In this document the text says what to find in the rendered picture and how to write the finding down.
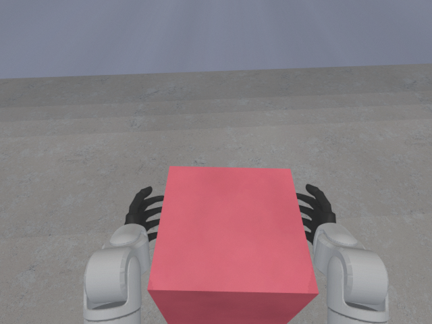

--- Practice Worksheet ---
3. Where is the carton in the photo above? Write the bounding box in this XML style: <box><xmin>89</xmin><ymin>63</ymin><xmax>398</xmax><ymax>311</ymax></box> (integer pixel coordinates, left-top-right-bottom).
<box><xmin>147</xmin><ymin>166</ymin><xmax>319</xmax><ymax>324</ymax></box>

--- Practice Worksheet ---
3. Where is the robot left forearm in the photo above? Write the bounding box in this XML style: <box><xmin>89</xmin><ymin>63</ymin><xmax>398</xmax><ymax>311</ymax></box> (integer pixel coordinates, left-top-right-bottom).
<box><xmin>83</xmin><ymin>223</ymin><xmax>151</xmax><ymax>324</ymax></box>

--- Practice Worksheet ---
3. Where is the robot right forearm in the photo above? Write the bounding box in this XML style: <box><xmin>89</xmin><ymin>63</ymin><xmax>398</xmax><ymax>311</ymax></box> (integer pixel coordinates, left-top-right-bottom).
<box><xmin>313</xmin><ymin>223</ymin><xmax>389</xmax><ymax>324</ymax></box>

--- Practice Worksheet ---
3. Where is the left robot hand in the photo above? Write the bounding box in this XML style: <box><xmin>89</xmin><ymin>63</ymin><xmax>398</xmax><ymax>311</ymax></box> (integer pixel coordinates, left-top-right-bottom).
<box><xmin>124</xmin><ymin>186</ymin><xmax>164</xmax><ymax>242</ymax></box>

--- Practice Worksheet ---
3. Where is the right robot hand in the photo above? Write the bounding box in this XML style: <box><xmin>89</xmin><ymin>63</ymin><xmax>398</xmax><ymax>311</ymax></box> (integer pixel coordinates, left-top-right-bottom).
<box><xmin>296</xmin><ymin>184</ymin><xmax>336</xmax><ymax>245</ymax></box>

